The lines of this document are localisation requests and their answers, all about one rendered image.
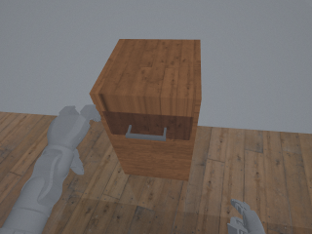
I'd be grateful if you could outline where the robot left hand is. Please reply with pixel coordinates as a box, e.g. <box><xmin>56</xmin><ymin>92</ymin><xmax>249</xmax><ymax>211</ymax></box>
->
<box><xmin>47</xmin><ymin>104</ymin><xmax>101</xmax><ymax>176</ymax></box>

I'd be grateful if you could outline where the handle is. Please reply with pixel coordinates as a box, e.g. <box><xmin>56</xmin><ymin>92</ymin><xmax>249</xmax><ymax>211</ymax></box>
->
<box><xmin>125</xmin><ymin>125</ymin><xmax>167</xmax><ymax>141</ymax></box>

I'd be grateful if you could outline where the drawer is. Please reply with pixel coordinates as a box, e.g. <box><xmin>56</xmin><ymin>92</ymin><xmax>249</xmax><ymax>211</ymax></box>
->
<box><xmin>102</xmin><ymin>111</ymin><xmax>193</xmax><ymax>140</ymax></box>

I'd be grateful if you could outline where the robot left forearm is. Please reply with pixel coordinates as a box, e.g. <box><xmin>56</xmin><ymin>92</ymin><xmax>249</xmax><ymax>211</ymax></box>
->
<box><xmin>0</xmin><ymin>144</ymin><xmax>74</xmax><ymax>234</ymax></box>

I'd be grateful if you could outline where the robot right hand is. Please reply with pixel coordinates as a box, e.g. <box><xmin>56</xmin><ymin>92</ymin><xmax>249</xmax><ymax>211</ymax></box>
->
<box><xmin>227</xmin><ymin>199</ymin><xmax>265</xmax><ymax>234</ymax></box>

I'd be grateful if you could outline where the cabinet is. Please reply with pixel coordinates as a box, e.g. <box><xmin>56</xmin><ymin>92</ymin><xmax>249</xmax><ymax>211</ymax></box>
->
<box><xmin>90</xmin><ymin>39</ymin><xmax>202</xmax><ymax>181</ymax></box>

